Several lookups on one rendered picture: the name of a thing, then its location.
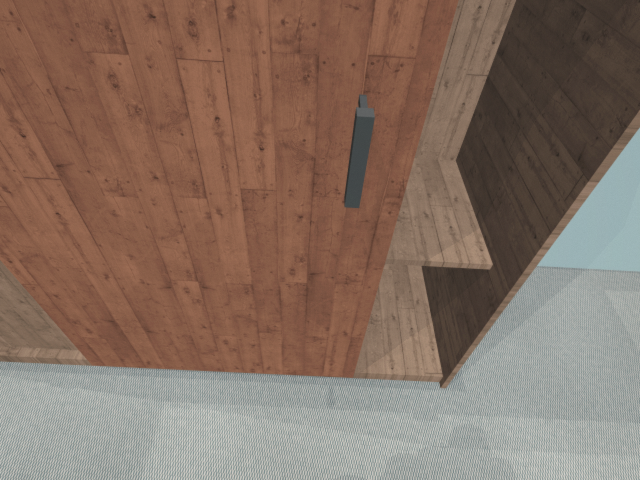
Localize wardrobe door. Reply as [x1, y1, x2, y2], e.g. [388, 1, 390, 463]
[0, 260, 78, 350]
[0, 0, 459, 378]

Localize handle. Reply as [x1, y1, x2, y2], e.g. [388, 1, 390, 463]
[344, 94, 375, 208]

